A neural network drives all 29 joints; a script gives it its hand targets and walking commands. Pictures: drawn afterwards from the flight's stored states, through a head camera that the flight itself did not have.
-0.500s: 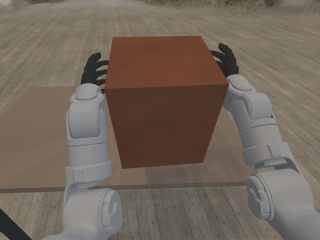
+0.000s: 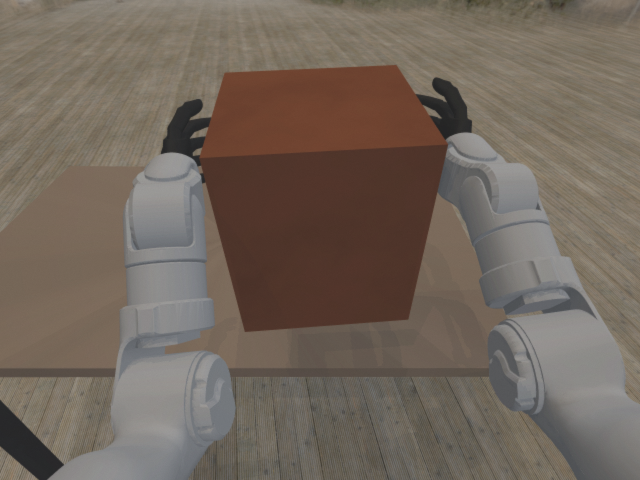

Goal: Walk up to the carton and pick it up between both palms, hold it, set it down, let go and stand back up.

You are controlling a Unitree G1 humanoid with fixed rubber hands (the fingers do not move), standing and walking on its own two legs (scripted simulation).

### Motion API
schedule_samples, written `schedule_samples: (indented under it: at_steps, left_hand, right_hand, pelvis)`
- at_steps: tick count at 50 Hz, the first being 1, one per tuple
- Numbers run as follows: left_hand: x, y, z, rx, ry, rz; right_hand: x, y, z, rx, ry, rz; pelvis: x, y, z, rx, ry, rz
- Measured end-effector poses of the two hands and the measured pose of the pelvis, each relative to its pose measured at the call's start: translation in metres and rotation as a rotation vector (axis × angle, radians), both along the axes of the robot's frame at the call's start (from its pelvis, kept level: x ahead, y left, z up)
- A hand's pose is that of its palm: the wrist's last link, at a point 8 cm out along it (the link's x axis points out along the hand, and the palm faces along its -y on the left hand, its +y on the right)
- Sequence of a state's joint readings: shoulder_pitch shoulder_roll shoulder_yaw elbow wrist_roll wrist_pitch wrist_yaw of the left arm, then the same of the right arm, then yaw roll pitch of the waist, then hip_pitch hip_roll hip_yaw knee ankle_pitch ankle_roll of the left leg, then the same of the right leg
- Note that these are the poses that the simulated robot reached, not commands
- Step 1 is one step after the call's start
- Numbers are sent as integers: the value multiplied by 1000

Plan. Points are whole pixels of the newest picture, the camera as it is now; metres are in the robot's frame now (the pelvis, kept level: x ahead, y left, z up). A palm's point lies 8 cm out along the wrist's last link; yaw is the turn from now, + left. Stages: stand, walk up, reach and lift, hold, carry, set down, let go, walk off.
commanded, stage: hold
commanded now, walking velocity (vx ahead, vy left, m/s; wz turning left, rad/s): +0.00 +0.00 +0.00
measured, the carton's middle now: (319, 200) +0.40 -0.01 +0.21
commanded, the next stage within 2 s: none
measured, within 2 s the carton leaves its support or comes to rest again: neither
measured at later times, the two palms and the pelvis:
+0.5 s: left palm (168, 164) +0.37 +0.16 +0.28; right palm (448, 135) +0.38 -0.14 +0.30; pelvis +0.01 -0.01 +0.00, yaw +0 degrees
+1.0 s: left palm (162, 157) +0.38 +0.16 +0.29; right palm (444, 125) +0.38 -0.14 +0.31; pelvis +0.00 +0.00 +0.00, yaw +0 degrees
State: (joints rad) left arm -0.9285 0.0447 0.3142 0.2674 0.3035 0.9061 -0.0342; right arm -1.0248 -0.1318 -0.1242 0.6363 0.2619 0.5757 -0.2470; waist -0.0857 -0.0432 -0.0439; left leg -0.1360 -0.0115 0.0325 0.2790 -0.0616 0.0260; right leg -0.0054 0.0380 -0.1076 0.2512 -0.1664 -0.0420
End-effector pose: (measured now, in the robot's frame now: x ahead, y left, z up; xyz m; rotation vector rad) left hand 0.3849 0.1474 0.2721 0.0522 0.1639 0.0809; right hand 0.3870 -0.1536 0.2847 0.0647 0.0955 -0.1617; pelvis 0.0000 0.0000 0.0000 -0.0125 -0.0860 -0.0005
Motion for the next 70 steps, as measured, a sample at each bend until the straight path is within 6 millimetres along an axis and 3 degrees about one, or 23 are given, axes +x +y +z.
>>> schedule_samples:
  at_steps: [4,11,16,24,34,42,47,53,59,65,70]
  left_hand:
    - [6,-2,-4,-16,-19,-10]
    - [-16,4,-7,-53,-56,-15]
    - [-22,8,-1,-57,-46,8]
    - [-13,9,11,-35,-47,20]
    - [-21,5,1,-48,-21,-16]
    - [-28,8,26,-62,-73,10]
    - [-15,12,23,-51,-20,13]
    - [0,17,6,-52,0,1]
    - [-8,20,-14,-37,-13,-5]
    - [-26,11,1,-14,-66,2]
    - [-19,0,15,-33,-48,6]
  right_hand:
    - [3,-3,-3,-23,-17,-9]
    - [-18,3,0,-48,-47,-7]
    - [-17,8,6,-52,-36,13]
    - [-5,9,16,-32,-34,26]
    - [-21,5,15,-54,-4,-2]
    - [-24,8,34,-42,-53,10]
    - [-11,12,29,-38,-1,13]
    - [3,17,18,-52,23,9]
    - [-4,20,-2,-62,16,10]
    - [-22,11,2,-43,-35,11]
    - [-18,0,12,-13,-23,7]
  pelvis:
    - [6,0,2,2,16,-7]
    - [23,-4,2,6,-17,-20]
    - [19,-5,1,7,-40,-13]
    - [7,-5,1,4,-2,-3]
    - [10,-6,1,2,-13,-9]
    - [2,-6,0,2,-22,-6]
    - [-4,-6,-1,1,17,3]
    - [1,-4,0,-2,56,2]
    - [17,-1,2,0,30,-4]
    - [20,3,2,-1,-6,-12]
    - [9,5,1,0,-25,-24]
